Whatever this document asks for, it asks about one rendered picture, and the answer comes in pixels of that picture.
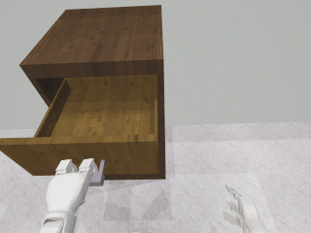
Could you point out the robot right forearm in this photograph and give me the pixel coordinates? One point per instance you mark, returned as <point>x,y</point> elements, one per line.
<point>254,225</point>

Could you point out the robot left forearm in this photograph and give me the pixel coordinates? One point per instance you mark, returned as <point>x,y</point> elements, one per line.
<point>59,222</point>

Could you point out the robot left hand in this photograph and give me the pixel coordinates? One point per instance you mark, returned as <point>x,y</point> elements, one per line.
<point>67,190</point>

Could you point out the drawer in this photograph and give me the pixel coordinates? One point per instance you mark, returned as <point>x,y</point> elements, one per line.
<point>111,118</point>

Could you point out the handle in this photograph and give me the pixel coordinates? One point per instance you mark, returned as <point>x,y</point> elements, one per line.
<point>97,178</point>

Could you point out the cabinet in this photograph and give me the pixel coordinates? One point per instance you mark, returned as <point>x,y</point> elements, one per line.
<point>102,42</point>

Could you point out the robot right hand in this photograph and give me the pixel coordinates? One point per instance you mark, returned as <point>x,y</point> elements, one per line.
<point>237,213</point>

